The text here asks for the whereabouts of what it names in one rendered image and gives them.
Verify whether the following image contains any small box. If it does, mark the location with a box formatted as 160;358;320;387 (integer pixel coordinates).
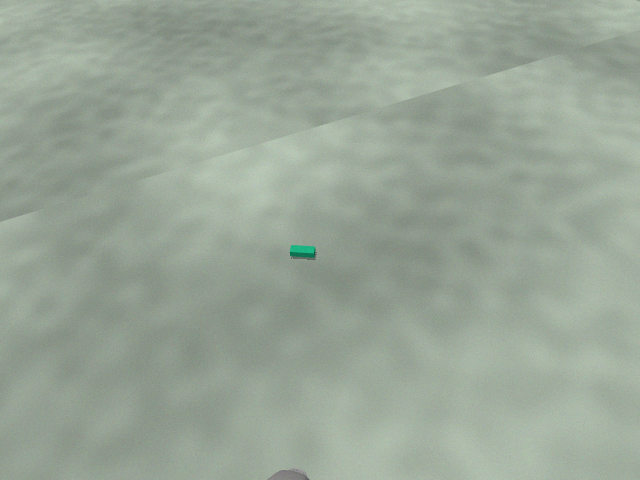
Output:
290;245;316;258

